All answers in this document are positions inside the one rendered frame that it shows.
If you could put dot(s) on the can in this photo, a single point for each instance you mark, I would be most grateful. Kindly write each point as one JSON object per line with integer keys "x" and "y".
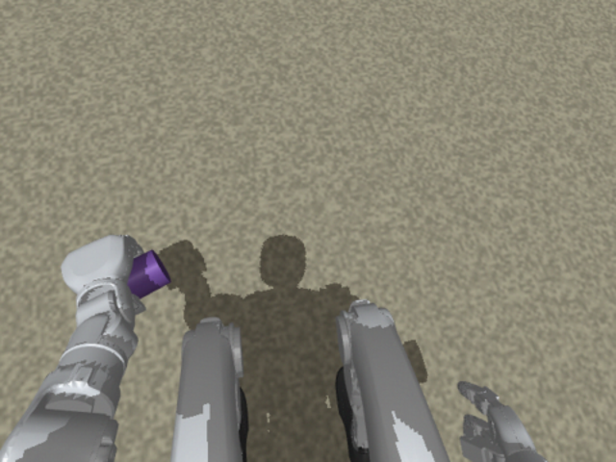
{"x": 148, "y": 274}

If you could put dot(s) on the left robot arm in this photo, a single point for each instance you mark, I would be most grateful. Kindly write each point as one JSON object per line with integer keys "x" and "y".
{"x": 71, "y": 418}

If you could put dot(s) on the right robot hand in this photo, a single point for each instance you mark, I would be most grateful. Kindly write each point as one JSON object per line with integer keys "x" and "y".
{"x": 504, "y": 433}

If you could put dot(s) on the left robot hand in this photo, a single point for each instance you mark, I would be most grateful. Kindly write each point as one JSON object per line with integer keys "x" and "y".
{"x": 110, "y": 257}

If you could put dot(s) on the right robot foot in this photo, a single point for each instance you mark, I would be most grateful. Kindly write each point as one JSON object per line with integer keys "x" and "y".
{"x": 356, "y": 454}

